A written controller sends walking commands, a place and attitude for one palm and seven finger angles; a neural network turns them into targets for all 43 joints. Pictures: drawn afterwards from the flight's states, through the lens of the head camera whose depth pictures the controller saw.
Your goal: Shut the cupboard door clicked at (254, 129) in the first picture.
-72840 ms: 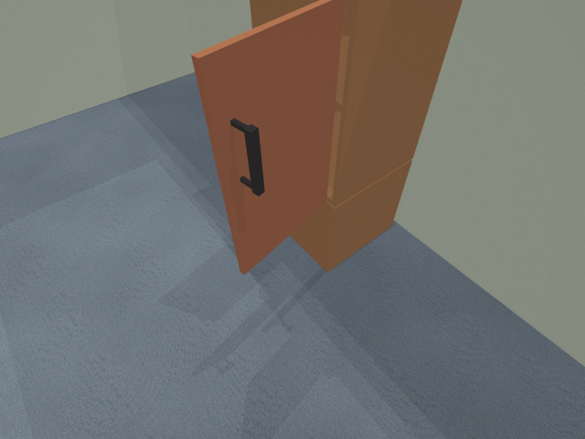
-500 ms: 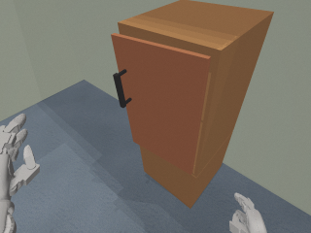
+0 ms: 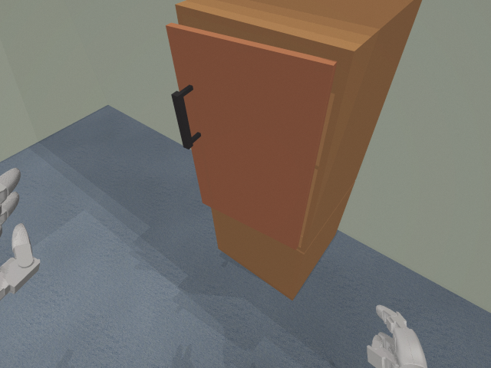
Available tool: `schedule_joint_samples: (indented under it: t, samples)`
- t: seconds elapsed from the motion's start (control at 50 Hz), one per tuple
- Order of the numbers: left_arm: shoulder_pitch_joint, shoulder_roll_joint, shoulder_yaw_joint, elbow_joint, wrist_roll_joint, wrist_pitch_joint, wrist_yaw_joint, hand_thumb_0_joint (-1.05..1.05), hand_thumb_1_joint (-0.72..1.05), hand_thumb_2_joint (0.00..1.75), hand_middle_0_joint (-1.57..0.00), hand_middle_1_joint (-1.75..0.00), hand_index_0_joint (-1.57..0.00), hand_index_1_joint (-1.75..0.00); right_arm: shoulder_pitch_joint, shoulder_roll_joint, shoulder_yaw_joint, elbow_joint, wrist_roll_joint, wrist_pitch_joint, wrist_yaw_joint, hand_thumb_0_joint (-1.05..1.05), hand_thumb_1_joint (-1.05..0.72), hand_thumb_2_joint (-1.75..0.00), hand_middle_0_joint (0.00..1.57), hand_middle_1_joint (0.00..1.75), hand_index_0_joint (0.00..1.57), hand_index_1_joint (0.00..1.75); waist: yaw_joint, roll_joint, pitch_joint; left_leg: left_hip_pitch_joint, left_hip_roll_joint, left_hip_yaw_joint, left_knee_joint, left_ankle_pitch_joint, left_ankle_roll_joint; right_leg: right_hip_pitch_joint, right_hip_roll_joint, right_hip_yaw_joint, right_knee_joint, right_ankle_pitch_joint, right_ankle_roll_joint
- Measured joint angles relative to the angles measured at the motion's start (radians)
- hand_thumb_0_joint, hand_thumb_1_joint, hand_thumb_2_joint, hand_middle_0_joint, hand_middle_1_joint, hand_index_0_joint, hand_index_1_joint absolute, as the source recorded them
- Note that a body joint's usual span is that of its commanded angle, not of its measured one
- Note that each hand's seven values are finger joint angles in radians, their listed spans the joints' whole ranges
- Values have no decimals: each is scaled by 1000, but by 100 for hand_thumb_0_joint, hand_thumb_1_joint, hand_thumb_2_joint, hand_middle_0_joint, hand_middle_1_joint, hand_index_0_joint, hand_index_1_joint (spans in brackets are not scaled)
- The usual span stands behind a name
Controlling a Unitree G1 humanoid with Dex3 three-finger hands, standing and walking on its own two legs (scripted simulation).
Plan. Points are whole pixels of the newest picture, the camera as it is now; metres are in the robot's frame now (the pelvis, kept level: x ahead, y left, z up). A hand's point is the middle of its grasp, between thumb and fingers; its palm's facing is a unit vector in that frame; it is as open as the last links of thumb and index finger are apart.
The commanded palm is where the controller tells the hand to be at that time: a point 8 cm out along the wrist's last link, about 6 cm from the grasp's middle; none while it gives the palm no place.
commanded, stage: step back with the hand held close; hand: left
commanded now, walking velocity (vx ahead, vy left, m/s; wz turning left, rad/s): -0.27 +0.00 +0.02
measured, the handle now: (188, 118) +0.66 +0.19 +0.05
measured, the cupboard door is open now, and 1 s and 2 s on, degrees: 6 6 6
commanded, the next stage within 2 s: stop stepping back and stand still in 0.72 s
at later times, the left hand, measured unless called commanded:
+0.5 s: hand out of the picture +0.09 +0.29 +0.17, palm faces +0.52 -0.75 -0.40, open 7.4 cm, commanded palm +0.02 +0.32 +0.18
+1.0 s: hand out of the picture -0.01 +0.30 +0.18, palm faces +0.44 -0.80 -0.41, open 7.4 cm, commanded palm -0.07 +0.34 +0.18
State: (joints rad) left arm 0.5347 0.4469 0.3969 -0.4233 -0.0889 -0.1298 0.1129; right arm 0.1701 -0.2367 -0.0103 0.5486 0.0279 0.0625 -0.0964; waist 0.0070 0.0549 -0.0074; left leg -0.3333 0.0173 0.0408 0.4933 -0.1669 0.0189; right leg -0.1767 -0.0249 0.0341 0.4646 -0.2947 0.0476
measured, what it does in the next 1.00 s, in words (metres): walks backwards: left foot, then right foot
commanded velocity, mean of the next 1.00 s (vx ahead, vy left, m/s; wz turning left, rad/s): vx -0.22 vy -0.02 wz -0.04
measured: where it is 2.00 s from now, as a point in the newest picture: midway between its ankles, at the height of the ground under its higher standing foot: outside the picture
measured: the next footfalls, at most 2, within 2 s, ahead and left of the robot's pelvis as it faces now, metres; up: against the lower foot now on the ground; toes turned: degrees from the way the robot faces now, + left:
left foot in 0.76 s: -0.04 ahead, +0.14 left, +0.00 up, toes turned +6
right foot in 1.00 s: -0.22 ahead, -0.05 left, +0.00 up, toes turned -2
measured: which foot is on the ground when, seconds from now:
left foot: down 0.00-0.60, up 0.62-0.74, down 0.76-1.00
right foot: down 0.00-0.76, up 0.78-0.98, down 1.00-1.00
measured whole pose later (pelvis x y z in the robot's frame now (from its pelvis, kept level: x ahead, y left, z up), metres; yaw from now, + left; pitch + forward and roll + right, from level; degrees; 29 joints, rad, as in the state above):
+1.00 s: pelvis -0.21 +0.04 -0.01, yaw +1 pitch +1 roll -2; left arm 0.55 0.44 0.45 -0.57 -0.08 -0.21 0.15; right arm 0.21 -0.14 0.02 0.58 -0.01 -0.11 -0.04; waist 0.00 -0.02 -0.02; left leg -0.49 0.05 0.07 0.51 -0.13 0.02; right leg -0.18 0.05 -0.05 0.54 -0.49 -0.03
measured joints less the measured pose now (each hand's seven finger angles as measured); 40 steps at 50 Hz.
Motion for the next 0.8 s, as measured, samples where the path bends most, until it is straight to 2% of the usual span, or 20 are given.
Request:
schedule_joint_samples:
  t: [0.1, 0.24, 0.36, 0.42, 0.46, 0.52, 0.56, 0.58, 0.6, 0.64, 0.68, 0.7, 0.74, 0.76, 0.8]
  samples:
    - [5, -3, 9, -12, 5, -31, 13, 2, 89, 90, -21, -31, -21, -30, 18, 9, 11, -3, -2, -25, -1, 1, -91, -90, 20, 30, 20, 30, -8, -11, -4, -33, -1, -6, 5, 29, 10, -34, 1, -5, 14, 23, 6]
    - [-16, -27, 25, -4, 28, -80, 25, 2, 89, 90, -21, -31, -21, -30, 45, 16, 12, 13, -9, -80, 3, 1, -91, -90, 20, 30, 20, 30, -15, -4, 7, -113, -2, -42, 62, 20, 17, -96, 24, -16, 69, 27, -11]
    - [12, -54, 7, -53, 26, -105, 48, 2, 89, 90, -21, -31, -21, -30, 61, 12, 9, 67, -23, -109, 10, 1, -91, -90, 20, 30, 20, 30, 11, -11, 8, -153, -3, -43, 114, -65, -4, -123, 20, -20, 88, 47, -6]
    - [-14, -57, -3, -57, 29, -113, 57, 2, 89, 90, -21, -31, -21, -30, 62, 7, 7, 89, -26, -122, 2, 1, -91, -90, 20, 30, 20, 30, 14, -9, 14, -152, -2, -41, 112, -19, 5, -129, 21, -21, 110, 31, -1]
    - [-46, -51, 6, -42, 33, -119, 57, 2, 89, 90, -21, -31, -21, -30, 56, 12, 7, 93, -25, -133, -4, 1, -91, -90, 20, 30, 20, 30, 5, -3, 20, -155, 4, -44, 98, 22, 24, -145, 40, -13, 153, -42, -12]
    - [-89, -16, 39, -21, 33, -129, 47, 2, 89, 90, -21, -31, -21, -30, 46, 33, 5, 82, -27, -148, 0, 1, -91, -90, 20, 30, 20, 30, -20, -1, 24, -178, 16, -46, 74, 60, 31, -146, 79, -24, 217, -99, -34]
    - [-84, 13, 68, -34, 23, -138, 41, 2, 89, 90, -21, -31, -21, -30, 40, 47, 8, 67, -26, -154, 14, 1, -91, -90, 20, 30, 20, 30, -27, -21, 15, -210, 17, -21, 70, 56, 23, -121, 83, -28, 173, -128, -58]
    - [-74, 14, 77, -45, 18, -145, 39, 2, 89, 90, -21, -31, -21, -30, 30, 47, 7, 64, -27, -157, 23, 1, -91, -90, 20, 30, 20, 30, -26, -19, 20, -225, 22, -13, 79, 39, 14, -130, 84, -24, 155, -68, -62]
    - [-59, 11, 77, -58, 15, -151, 39, 2, 89, 90, -21, -31, -21, -30, 20, 44, 5, 65, -27, -156, 30, 1, -91, -90, 20, 30, 20, 30, -23, -16, 28, -235, 22, -10, 98, -5, -2, -138, 82, -21, 153, -10, -57]
    - [-21, -2, 50, -82, 18, -148, 41, 2, 89, 90, -21, -31, -21, -30, 16, 38, -1, 78, -24, -143, 42, 1, -91, -90, 20, 30, 20, 30, -9, -25, 28, -252, 2, -13, 223, -129, -35, -146, 66, -3, 160, 13, -41]
    - [10, -20, 18, -101, 27, -132, 41, 1, 89, 90, -21, -31, -21, -30, 25, 32, -2, 96, -26, -120, 43, 1, -91, -90, 20, 30, 20, 30, 12, -48, 10, -237, -19, -12, 351, -197, -45, -146, 44, 25, 146, 19, -24]
    - [18, -26, 9, -105, 32, -126, 41, 1, 89, 90, -21, -31, -21, -30, 30, 31, 1, 101, -29, -112, 38, 1, -91, -90, 20, 30, 20, 30, 19, -61, 2, -205, -22, -10, 345, -205, -45, -148, 34, 36, 136, 27, -15]
    - [12, -29, 4, -107, 37, -118, 43, 1, 89, 90, -21, -31, -21, -30, 40, 22, 8, 94, -28, -108, 24, 1, -91, -90, 20, 30, 20, 30, 23, -71, -10, -107, -12, -15, 192, -141, -38, -169, 23, 44, 135, 40, 4]
    - [-10, -25, 6, -105, 38, -117, 44, 1, 89, 90, -21, -31, -22, -30, 41, 15, 6, 85, -27, -114, 16, 1, -91, -90, 20, 30, 20, 30, 17, -62, -7, -94, -2, -20, 130, -47, -17, -190, 25, 34, 150, 40, 9]
    - [-73, -8, 26, -77, 37, -125, 46, 1, 89, 90, -21, -31, -22, -30, 9, 27, -3, 90, -26, -127, 6, 1, -91, -90, 20, 30, 20, 30, 19, -76, 36, -117, -11, -13, 141, 5, 19, -231, 34, 48, 243, -45, -3]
